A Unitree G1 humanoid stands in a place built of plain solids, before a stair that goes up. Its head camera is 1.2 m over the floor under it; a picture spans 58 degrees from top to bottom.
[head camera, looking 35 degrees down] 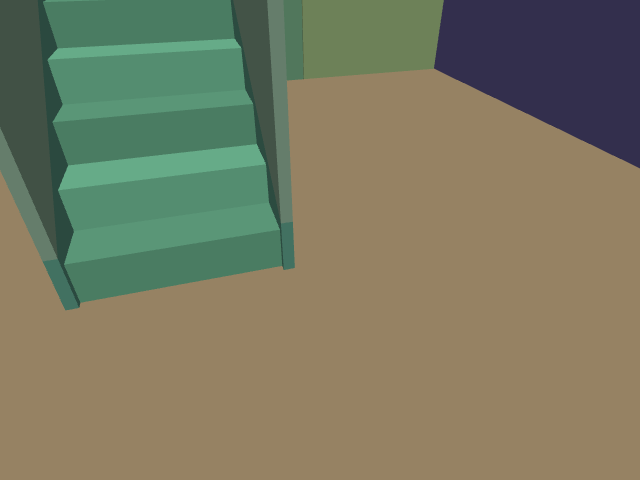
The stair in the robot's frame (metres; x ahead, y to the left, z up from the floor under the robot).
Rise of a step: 0.19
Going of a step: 0.24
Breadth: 0.83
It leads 17 degrees to the left of straight ahead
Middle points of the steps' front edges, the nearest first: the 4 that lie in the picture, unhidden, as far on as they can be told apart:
1.39 0.56 0.19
1.62 0.63 0.39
1.84 0.70 0.58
2.07 0.77 0.77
